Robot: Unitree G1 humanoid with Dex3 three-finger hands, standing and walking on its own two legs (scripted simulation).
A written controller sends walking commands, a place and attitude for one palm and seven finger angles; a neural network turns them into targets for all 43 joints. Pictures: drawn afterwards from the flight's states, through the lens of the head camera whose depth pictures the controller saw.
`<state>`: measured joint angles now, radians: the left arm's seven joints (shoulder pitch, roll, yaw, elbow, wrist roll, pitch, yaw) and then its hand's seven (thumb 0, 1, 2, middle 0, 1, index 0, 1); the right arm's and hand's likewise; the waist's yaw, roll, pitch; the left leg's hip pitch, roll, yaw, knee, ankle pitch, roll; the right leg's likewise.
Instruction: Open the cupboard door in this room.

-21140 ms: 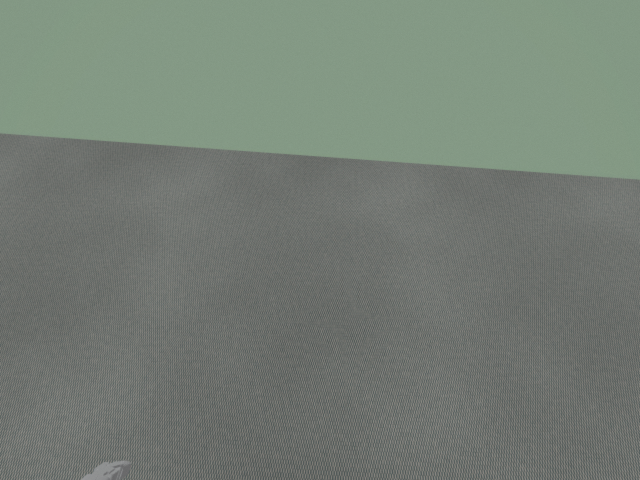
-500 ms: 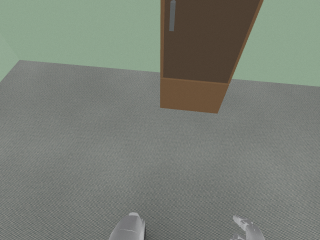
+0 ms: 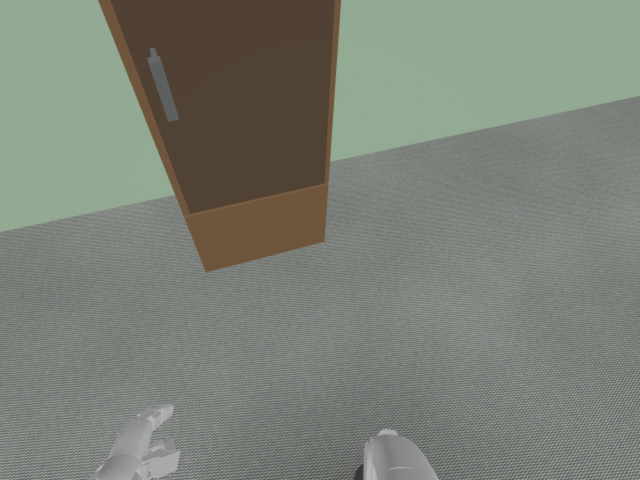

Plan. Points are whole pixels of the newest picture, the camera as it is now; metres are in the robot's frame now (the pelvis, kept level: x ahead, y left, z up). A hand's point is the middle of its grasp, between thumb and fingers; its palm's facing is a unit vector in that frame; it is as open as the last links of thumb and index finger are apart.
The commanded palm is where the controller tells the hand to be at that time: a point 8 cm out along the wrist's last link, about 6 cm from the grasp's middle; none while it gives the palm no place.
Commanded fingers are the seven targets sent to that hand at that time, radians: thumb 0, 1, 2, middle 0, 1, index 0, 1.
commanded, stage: walk to a spot facing it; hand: left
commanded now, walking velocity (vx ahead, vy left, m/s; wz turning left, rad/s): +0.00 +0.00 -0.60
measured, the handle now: (163, 85) +0.82 +0.32 +0.01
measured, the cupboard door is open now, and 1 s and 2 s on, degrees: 0 0 0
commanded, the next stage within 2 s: turn to face it in 0.04 s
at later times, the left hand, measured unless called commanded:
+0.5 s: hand (199, 468) +0.16 +0.17 -0.17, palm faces +0.02 -0.98 -0.19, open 7.3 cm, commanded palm none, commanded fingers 0.00 0.90 0.90 -0.20 -0.30 -0.20 -0.30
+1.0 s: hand out of the picture +0.07 +0.17 -0.16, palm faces +0.17 -0.95 -0.27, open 7.4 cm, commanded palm none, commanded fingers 0.00 0.90 0.90 -0.20 -0.30 -0.20 -0.30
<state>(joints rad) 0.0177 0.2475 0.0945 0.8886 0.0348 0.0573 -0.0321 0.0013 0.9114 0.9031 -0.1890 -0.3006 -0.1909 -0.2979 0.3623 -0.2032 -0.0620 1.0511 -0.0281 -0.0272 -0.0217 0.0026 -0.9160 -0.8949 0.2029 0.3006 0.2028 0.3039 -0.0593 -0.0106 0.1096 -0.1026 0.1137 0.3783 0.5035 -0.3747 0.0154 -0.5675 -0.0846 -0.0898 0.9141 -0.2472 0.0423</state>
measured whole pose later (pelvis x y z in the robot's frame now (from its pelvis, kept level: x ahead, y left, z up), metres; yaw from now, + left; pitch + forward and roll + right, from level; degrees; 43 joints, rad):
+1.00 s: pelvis +0.03 -0.04 +0.00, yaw +10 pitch +1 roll +1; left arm 0.16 0.21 0.04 1.01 0.01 0.03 0.02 0.00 0.91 0.90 -0.19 -0.30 -0.20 -0.30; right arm 0.21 -0.21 -0.06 1.00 -0.02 0.03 0.00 0.00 -0.91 -0.89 0.21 0.30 0.21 0.30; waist -0.02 0.02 0.05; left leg -0.34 -0.03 -0.06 0.47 -0.15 0.00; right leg -0.25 -0.03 -0.03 0.58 -0.35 0.05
